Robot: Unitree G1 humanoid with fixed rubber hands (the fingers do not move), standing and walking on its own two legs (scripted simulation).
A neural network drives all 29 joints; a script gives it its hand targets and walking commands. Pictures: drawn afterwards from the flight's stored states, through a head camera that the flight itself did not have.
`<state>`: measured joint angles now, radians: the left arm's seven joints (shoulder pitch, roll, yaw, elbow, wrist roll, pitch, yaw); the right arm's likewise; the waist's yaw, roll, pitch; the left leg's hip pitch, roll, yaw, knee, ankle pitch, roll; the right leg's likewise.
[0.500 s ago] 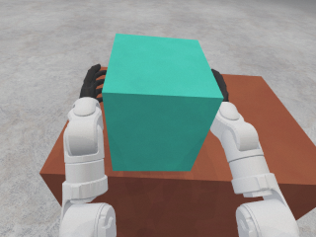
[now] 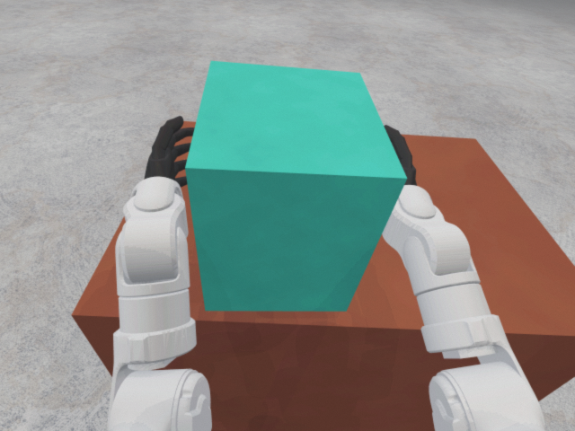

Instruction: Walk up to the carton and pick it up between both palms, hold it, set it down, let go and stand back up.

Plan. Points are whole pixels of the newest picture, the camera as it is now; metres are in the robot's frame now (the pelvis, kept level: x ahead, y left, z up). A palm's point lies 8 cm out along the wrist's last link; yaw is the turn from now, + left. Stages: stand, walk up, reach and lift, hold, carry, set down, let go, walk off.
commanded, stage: hold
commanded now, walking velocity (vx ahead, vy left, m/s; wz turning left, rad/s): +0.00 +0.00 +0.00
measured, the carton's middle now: (282, 192) +0.38 +0.02 +0.18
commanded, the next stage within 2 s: set down in 0.74 s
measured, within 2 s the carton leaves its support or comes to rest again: neither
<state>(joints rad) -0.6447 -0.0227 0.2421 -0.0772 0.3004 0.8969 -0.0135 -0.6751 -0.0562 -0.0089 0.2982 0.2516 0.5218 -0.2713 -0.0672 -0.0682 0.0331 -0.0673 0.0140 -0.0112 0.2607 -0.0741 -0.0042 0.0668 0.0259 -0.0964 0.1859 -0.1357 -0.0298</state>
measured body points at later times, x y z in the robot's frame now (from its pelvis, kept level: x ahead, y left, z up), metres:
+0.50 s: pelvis +0.00 +0.00 +0.00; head -0.03 +0.03 +0.45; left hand +0.37 +0.16 +0.22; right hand +0.38 -0.13 +0.21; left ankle +0.05 +0.12 -0.75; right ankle -0.01 -0.09 -0.75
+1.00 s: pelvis +0.00 +0.00 +0.00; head -0.03 +0.03 +0.45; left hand +0.38 +0.16 +0.22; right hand +0.38 -0.13 +0.21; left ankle +0.05 +0.12 -0.75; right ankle -0.01 -0.09 -0.75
